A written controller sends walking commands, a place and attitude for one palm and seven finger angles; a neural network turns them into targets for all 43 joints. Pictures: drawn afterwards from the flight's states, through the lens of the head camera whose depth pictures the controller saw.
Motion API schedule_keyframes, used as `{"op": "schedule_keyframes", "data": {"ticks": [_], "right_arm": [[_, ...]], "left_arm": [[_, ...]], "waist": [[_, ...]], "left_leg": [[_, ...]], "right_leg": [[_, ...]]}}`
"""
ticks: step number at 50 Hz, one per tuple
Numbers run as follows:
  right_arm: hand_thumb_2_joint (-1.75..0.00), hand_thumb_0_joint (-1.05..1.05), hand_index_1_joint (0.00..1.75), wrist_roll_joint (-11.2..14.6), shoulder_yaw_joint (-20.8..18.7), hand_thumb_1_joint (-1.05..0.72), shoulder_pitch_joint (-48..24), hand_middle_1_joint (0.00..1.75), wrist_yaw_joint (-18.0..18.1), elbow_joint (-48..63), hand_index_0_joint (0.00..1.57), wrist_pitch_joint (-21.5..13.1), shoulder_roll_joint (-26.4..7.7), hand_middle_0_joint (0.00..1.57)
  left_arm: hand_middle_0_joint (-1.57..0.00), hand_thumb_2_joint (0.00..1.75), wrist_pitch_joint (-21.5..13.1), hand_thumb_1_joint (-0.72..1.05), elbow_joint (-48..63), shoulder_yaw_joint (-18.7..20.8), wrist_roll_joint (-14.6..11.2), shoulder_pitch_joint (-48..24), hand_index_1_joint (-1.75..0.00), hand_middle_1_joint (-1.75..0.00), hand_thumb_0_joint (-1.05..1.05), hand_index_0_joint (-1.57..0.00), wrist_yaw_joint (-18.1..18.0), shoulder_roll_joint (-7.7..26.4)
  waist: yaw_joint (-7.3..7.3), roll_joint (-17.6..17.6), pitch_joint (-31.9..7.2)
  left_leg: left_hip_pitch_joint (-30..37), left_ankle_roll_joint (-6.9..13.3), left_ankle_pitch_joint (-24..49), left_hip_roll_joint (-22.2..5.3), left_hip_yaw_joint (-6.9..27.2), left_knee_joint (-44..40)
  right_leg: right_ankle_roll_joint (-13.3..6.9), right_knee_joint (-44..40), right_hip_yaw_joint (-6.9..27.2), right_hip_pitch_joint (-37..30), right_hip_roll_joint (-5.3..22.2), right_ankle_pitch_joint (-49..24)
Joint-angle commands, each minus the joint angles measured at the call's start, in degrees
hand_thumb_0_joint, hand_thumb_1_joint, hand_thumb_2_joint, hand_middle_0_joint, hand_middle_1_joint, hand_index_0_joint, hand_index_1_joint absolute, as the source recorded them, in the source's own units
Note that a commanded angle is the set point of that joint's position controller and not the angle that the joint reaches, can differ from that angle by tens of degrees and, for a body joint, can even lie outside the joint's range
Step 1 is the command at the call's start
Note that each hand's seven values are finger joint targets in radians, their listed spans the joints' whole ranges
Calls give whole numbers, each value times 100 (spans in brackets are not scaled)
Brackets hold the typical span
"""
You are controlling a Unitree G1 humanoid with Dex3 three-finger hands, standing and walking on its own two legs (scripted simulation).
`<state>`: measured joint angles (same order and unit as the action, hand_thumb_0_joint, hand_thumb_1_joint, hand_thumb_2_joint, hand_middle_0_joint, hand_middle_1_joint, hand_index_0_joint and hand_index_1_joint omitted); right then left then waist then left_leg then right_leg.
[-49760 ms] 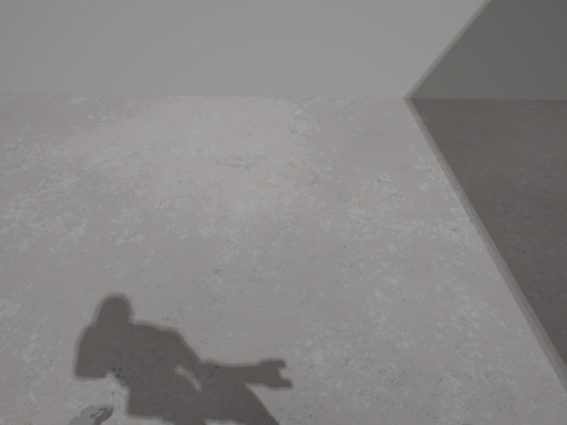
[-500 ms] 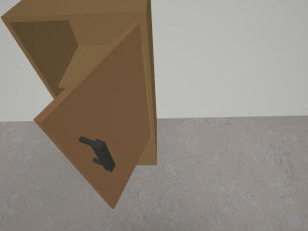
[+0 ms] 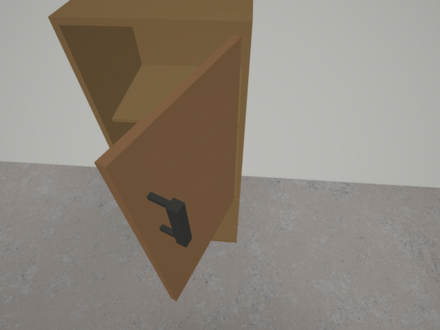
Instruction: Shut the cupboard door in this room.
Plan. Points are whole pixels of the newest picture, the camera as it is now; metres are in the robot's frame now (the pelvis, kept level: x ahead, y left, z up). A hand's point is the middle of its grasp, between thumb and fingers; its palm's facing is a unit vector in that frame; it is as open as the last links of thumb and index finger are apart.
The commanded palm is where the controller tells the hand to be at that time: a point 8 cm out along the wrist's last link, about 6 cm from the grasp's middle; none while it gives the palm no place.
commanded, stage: stand and wait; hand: left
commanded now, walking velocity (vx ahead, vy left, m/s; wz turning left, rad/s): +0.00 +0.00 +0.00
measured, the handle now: (170, 219) +0.28 +0.11 +0.07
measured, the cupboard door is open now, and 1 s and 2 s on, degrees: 68 68 68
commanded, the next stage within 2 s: turn or walk to find it in 0.06 s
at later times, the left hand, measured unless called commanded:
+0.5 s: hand out of the picture +0.04 +0.16 -0.17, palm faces +0.07 -0.97 -0.23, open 7.3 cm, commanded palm none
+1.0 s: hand out of the picture +0.00 +0.14 -0.17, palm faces +0.11 -0.98 -0.19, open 7.4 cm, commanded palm none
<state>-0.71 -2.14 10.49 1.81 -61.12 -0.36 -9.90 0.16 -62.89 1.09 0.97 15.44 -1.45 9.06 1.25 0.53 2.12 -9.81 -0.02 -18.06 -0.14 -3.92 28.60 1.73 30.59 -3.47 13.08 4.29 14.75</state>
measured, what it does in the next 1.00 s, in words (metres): stands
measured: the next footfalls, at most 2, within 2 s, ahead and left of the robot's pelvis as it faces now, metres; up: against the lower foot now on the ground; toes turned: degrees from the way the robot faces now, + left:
none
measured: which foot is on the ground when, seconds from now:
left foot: down 0.00-1.00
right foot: down 0.00-1.00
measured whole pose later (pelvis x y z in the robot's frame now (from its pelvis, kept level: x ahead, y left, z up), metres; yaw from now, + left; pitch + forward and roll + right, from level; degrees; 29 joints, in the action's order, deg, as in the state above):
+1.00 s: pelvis +0.01 -0.03 +0.01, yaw +3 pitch -2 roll +0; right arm -0.8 -0.6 15.0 2.1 -64.6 -0.4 -8.6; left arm 0.1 -64.4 0.8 0.5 15.6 -1.8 7.8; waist 0.5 0.5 2.8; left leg -7.0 -2.4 -16.2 -2.3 0.3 24.8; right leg -1.0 26.5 -8.1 8.3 2.1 16.6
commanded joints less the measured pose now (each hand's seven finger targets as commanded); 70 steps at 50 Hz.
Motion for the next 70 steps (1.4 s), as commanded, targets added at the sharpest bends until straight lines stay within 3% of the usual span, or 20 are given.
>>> {"op": "schedule_keyframes", "data": {"ticks": [1, 2, 3, 6, 8, 15, 23, 28, 32, 36, 48, 57, 61, 70], "right_arm": [[-90, 0, 30, 19, -59, -90, 519, 30, -51, 109, 20, 35, -284, 20], [-90, 0, 30, -4, -55, -90, 569, 30, -40, 59, 20, 58, -289, 20], [-90, 0, 30, -11, -28, -90, 601, 30, -38, 16, 20, 44, -301, 20], [-90, 0, 30, 2, -10, -90, 623, 30, -22, -52, 20, -33, -417, 20], [-90, 0, 30, 11, -17, -90, 615, 30, -11, -44, 20, -25, -455, 20], [-90, 0, 30, 0, 3, -90, 734, 30, 11, -133, 20, 1, -322, 20], [-90, 0, 30, 7, 35, -90, 884, 30, 32, -249, 20, -29, -238, 20], [-90, 0, 30, -1, 0, -90, 799, 30, 19, -130, 20, 50, -282, 20], [-90, 0, 30, -11, 6, -90, 832, 30, 18, -102, 20, 47, -218, 20], [-90, 0, 30, 1, 18, -90, 820, 30, 24, -116, 20, -3, -273, 20], [-90, 0, 30, 14, 62, -90, 855, 30, 51, -189, 20, -53, -303, 20], [-90, 0, 30, 11, 36, -90, 826, 30, 60, -180, 20, -95, -459, 20], [-90, 0, 30, 7, 11, -90, 787, 30, 61, -170, 20, -126, -576, 20], [-90, 0, 30, 5, 2, -90, 605, 30, 45, -128, 20, -135, -768, 20]], "left_arm": [[-20, 90, -155, 90, 149, 107, -22, 66, -30, -30, 0, -20, -18, 898], [-20, 90, -134, 90, 159, 108, -19, -7, -30, -30, 0, -20, -24, 801], [-20, 90, -121, 90, 161, 71, -24, -30, -30, -30, 0, -20, -28, 715], [-20, 90, -114, 90, 178, 117, -54, 114, -30, -30, 0, -20, -61, 672], [-20, 90, -78, 90, 221, 174, -67, 154, -30, -30, 0, -20, -83, 724], [-20, 90, -67, 90, 225, 139, -70, 13, -30, -30, 0, -20, -78, 650], [-20, 90, -89, 90, 153, 95, -68, 33, -30, -30, 0, -20, -82, 550], [-20, 90, -32, 90, 242, 209, -58, 43, -30, -30, 0, -20, -88, 691], [-20, 90, -37, 90, 243, 202, -46, 47, -30, -30, 0, -20, -79, 630], [-20, 90, -79, 90, 206, 163, -56, 108, -30, -30, 0, -20, -67, 589], [-20, 90, -120, 90, 66, 108, -50, 233, -30, -30, 0, -20, -64, 527], [-20, 90, -163, 90, 89, 146, -49, 197, -30, -30, 0, -20, -48, 683], [-20, 90, -200, 90, 109, 167, -53, 161, -30, -30, 0, -20, -39, 789], [-20, 90, -206, 90, 162, 192, -51, -16, -30, -30, 0, -20, -20, 987]], "waist": [[-262, -886, -42], [-257, -1069, 118], [-247, -1009, 274], [-130, -307, -41], [-66, -32, -150], [-80, -31, -81], [-95, -58, 59], [-71, -96, 250], [-103, -157, 166], [-95, -69, -19], [-97, 16, 248], [-77, -49, 251], [-81, -42, 68], [-62, -54, 161]], "left_leg": [[100, -142, 475, -270, 273, -366], [183, -138, 578, -334, 271, -358], [227, -111, 822, -394, 314, -460], [165, -42, 2003, -597, 466, -463], [19, -31, 2271, -627, 510, -349], [51, -57, 1745, -593, 520, -446], [85, -58, 1697, -625, 513, -656], [-303, -51, 1440, -543, 545, -429], [-135, -41, 1318, -514, 554, -396], [-4, -24, 1638, -559, 609, -442], [-5, -25, 1450, -575, 610, -764], [30, 3, 1370, -578, 608, -872], [121, 6, 1540, -596, 597, -868], [108, 14, 1456, -618, 611, -980]], "right_leg": [[-456, -1078, 830, 131, 903, -1134], [-410, -1148, 731, 331, 754, -726], [-360, -1147, 649, 457, 652, -637], [-226, -568, 272, -163, 507, -1665], [-216, -357, 141, -400, 526, -1788], [-266, -576, 183, -328, 488, -1372], [-256, -759, 176, -412, 388, -1366], [-269, -649, 94, -351, 533, -993], [-295, -771, 123, -185, 530, -651], [-262, -730, 76, -333, 466, -1018], [-257, -1029, 99, -430, 377, -910], [-309, -1142, 113, -533, 364, -917], [-339, -1104, 145, -651, 382, -1237], [-344, -1182, 175, -648, 389, -1183]]}}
